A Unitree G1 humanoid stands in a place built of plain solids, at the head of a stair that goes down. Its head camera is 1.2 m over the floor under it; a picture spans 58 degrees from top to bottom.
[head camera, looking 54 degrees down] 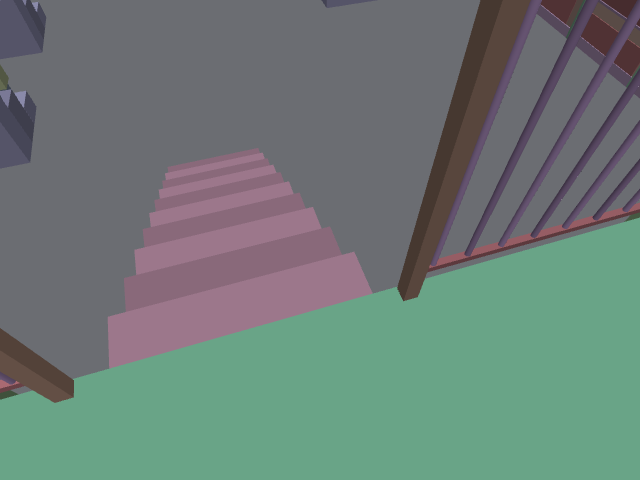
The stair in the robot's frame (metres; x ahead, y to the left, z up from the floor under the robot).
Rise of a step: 0.18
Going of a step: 0.28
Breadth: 0.92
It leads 18 degrees to the left of straight ahead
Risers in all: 11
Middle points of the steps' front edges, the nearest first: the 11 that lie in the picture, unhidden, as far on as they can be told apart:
0.54 0.22 0.00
0.81 0.31 -0.18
1.08 0.39 -0.37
1.35 0.48 -0.55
1.62 0.56 -0.74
1.89 0.65 -0.92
2.16 0.73 -1.10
2.43 0.82 -1.29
2.70 0.90 -1.47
2.97 0.99 -1.66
3.24 1.07 -1.84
